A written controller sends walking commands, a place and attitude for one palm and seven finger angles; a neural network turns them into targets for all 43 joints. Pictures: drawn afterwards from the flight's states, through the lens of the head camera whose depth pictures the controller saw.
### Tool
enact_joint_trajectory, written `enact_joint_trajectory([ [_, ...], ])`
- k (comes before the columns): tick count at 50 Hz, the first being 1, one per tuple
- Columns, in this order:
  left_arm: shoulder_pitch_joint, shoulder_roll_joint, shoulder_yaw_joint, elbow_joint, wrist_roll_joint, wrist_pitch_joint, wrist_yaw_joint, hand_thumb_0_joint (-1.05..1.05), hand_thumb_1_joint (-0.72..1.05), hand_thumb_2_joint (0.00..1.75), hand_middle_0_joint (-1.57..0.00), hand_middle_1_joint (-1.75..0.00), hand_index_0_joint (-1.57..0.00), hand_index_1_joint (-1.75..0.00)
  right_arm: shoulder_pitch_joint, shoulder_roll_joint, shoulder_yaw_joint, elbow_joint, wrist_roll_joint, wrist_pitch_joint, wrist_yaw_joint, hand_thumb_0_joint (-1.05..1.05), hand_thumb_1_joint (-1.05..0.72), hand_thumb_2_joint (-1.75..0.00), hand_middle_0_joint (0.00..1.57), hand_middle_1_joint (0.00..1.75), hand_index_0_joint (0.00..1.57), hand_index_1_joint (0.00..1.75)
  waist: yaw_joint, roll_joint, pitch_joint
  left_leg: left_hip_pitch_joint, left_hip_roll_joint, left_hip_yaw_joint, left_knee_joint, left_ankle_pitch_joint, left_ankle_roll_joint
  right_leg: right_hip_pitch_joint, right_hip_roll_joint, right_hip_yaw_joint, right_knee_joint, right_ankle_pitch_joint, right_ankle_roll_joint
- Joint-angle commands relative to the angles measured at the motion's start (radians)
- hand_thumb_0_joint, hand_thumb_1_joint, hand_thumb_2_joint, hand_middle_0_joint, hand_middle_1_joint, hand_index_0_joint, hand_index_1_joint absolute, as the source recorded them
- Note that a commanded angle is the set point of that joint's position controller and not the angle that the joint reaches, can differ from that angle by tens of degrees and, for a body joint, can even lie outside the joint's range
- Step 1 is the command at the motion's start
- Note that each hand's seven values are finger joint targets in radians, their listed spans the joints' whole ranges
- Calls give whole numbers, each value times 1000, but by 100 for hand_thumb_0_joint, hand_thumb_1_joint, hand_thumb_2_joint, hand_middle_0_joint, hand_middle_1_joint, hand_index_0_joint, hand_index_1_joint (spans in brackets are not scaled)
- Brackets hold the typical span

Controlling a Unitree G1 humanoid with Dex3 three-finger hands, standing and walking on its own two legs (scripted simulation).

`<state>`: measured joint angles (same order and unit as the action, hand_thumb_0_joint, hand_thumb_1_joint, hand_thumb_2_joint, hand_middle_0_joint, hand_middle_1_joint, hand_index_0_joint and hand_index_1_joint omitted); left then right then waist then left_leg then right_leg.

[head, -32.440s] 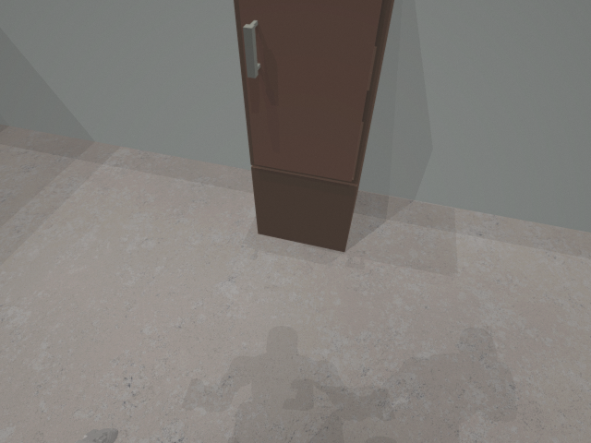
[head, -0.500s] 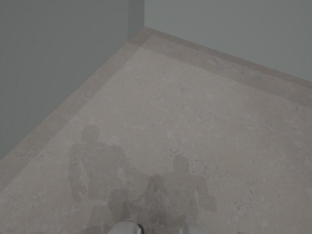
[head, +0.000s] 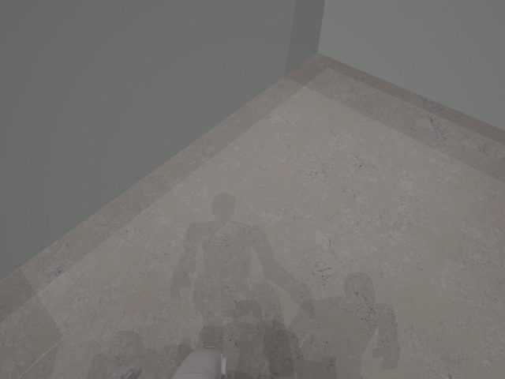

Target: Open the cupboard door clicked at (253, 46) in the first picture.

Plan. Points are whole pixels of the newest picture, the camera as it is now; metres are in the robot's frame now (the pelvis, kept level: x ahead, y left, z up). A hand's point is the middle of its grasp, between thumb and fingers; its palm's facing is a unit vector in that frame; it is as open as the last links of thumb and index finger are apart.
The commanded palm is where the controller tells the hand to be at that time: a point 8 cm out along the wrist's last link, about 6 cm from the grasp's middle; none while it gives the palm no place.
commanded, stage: turn to face it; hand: left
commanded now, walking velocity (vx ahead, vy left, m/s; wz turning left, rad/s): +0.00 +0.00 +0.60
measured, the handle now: out of the picture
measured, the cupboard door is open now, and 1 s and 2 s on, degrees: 49 49 49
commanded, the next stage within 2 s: none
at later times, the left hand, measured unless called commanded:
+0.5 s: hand out of the picture +0.04 +0.24 -0.17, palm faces +0.34 -0.91 -0.26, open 7.4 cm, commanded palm none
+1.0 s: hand out of the picture -0.03 +0.17 -0.18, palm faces +0.62 -0.75 -0.23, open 7.3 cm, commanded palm none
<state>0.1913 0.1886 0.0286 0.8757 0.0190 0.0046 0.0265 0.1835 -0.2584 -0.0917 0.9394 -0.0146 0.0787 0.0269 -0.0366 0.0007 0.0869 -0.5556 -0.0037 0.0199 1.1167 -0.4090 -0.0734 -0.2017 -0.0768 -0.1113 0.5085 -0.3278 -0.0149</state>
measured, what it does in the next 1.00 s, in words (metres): steps on the spot, turning left: left foot, then right foot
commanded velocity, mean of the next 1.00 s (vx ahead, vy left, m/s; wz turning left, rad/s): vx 0.00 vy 0.00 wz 0.60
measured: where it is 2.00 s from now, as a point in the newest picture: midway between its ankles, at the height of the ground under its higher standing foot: outside the picture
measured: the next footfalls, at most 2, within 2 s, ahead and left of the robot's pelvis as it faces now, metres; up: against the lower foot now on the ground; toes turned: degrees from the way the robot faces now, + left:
left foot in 0.24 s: +0.04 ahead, +0.13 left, +0.00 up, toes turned +16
right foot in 0.62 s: +0.12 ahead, -0.12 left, +0.00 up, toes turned +21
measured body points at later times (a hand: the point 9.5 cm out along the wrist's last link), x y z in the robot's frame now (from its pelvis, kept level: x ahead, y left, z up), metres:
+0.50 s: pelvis +0.02 +0.01 +0.00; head +0.07 +0.03 +0.44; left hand +0.02 +0.29 -0.15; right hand +0.20 -0.20 -0.14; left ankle +0.00 +0.12 -0.74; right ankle +0.07 -0.15 -0.69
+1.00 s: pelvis +0.05 -0.02 -0.01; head +0.10 +0.02 +0.43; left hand -0.06 +0.21 -0.16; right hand +0.29 -0.16 -0.15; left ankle -0.01 +0.07 -0.74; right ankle +0.09 -0.13 -0.74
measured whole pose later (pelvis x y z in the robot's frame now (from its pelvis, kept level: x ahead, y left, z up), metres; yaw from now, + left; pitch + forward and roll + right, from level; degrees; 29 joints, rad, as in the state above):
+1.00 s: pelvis +0.05 -0.02 -0.01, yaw +39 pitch +1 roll +1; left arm 0.24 0.22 0.05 0.89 0.02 0.01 0.02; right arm 0.11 -0.23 -0.06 0.92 -0.01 0.06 0.04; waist 0.00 -0.05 0.12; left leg -0.32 0.02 0.11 0.62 -0.31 -0.04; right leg -0.23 -0.17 -0.27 0.64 -0.40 0.02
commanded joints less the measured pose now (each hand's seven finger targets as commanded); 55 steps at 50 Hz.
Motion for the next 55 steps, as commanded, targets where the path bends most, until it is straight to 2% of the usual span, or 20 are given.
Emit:
enact_joint_trajectory([
  [1,121,197,55,-31,2,-28,10,0,90,90,-20,-30,-20,-30,-119,-26,10,-100,2,-25,7,0,-90,-90,20,30,20,30,72,-182,-119,-39,23,50,-133,-16,-6,238,-243,67,-76,843,-70],
  [6,146,231,67,-13,8,-21,7,0,90,90,-20,-30,-20,-30,-169,-29,22,-115,7,-33,8,0,-90,-90,20,30,20,30,86,-224,-113,73,10,103,-345,-30,23,233,-277,29,-26,867,-81],
  [10,95,243,73,-23,-6,-20,-3,0,90,90,-20,-30,-20,-30,-1,-99,3,-83,-4,-50,-1,0,-90,-90,20,30,20,30,-21,-136,-209,455,12,110,-655,279,77,48,-251,-66,259,752,4],
  [11,81,189,65,-57,-13,-16,-11,0,90,90,-20,-30,-20,-30,74,-207,-27,-73,-13,-58,-6,0,-90,-90,20,30,20,30,-62,116,-273,680,256,-199,-663,616,197,-238,-134,-98,489,215,73],
  [12,30,144,45,-105,-11,-9,-11,0,90,90,-20,-30,-20,-30,139,-287,-42,-63,-2,-55,-12,0,-90,-90,20,30,20,30,-83,281,-286,692,466,-430,-687,967,348,-398,-45,-17,676,-354,100],
  [13,-40,167,45,-114,-3,12,3,0,90,90,-20,-30,-20,-30,152,-269,-38,-52,4,-53,-22,0,-90,-90,20,30,20,30,-88,150,-266,639,462,-402,-684,880,352,-429,-64,88,724,-324,96],
  [18,23,145,61,-45,2,30,-21,0,90,90,-20,-30,-20,-30,-65,-183,-12,-108,-6,-64,-37,0,-90,-90,20,30,20,30,33,150,-109,343,231,-208,-778,428,222,-331,-36,106,625,-79,104],
  [26,-22,127,57,-90,-2,19,-19,0,90,90,-20,-30,-20,-30,-43,-183,-30,-112,-13,-53,-27,0,-90,-90,20,30,20,30,20,179,-110,275,196,-317,-752,342,223,-171,49,70,275,-81,92],
  [29,70,141,64,-76,-6,-1,-12,0,90,90,-20,-30,-20,-30,-74,-164,-34,-129,-4,-48,-29,0,-90,-90,20,30,20,30,70,149,-152,192,146,-318,-632,383,177,53,61,65,-14,74,80],
  [30,113,203,76,-73,3,-15,-4,0,90,90,-20,-30,-20,-30,-63,-116,-28,-140,6,-50,-24,0,-90,-90,20,30,20,30,92,-19,-181,61,70,-255,-498,224,118,208,-78,201,-163,95,45],
  [31,122,290,92,-73,17,-22,4,0,90,90,-20,-30,-20,-30,-52,-49,-17,-162,10,-53,-18,0,-90,-90,20,30,20,30,99,-319,-176,-96,-88,-47,-227,-159,31,255,-371,485,-233,214,-78],
  [32,109,279,81,-79,8,-21,9,0,90,90,-20,-30,-20,-30,-57,-94,-23,-153,-3,-47,-17,0,-90,-90,20,30,20,30,94,-254,-164,-64,-28,-95,-1,-209,40,130,-432,475,-223,271,-146],
  [35,-19,171,54,-100,1,-18,10,0,90,90,-20,-30,-20,-30,-45,-66,-17,-107,-3,-27,-2,0,-90,-90,20,30,20,30,22,-219,-100,-56,30,-62,155,-31,12,63,-257,191,-156,464,-103],
  [37,7,163,51,-92,1,-24,10,0,90,90,-20,-30,-20,-30,-57,-46,-7,-97,1,-23,3,0,-90,-90,20,30,20,30,30,-223,-105,-39,33,-20,71,-11,-1,107,-235,100,-134,603,-84],
  [45,98,226,79,-42,11,-18,9,0,90,90,-20,-30,-20,-30,-128,-13,16,-106,8,-35,9,0,-90,-90,20,30,20,30,82,-216,-127,103,24,88,-354,-46,19,192,-299,21,-50,703,-93],
  [48,77,230,84,-35,4,-14,0,0,90,90,-20,-30,-20,-30,-54,-43,9,-97,3,-45,5,0,-90,-90,20,30,20,30,33,-174,-155,290,6,109,-583,116,43,104,-281,-43,82,623,-33],
  [49,68,217,82,-47,-5,-11,-5,0,90,90,-20,-30,-20,-30,18,-94,-6,-80,-3,-52,3,0,-90,-90,20,30,20,30,-11,-72,-205,466,50,62,-675,302,72,-11,-256,-80,228,526,13],
  [50,53,151,69,-87,-13,-5,-14,0,90,90,-20,-30,-20,-30,99,-218,-36,-72,-12,-62,-4,0,-90,-90,20,30,20,30,-54,233,-257,652,334,-329,-701,684,218,-306,-102,-108,478,-66,95],
  [51,-19,130,52,-129,-4,4,-9,0,90,90,-20,-30,-20,-30,163,-268,-47,-51,-6,-54,-13,0,-90,-90,20,30,20,30,-79,258,-253,629,468,-436,-717,851,336,-404,-53,5,623,-375,96],
  [55,-51,137,61,-71,0,25,-15,0,90,90,-20,-30,-20,-30,0,-172,-18,-88,-10,-64,-42,0,-90,-90,20,30,20,30,0,162,-123,396,282,-271,-761,563,248,-393,-54,119,681,-122,100],
])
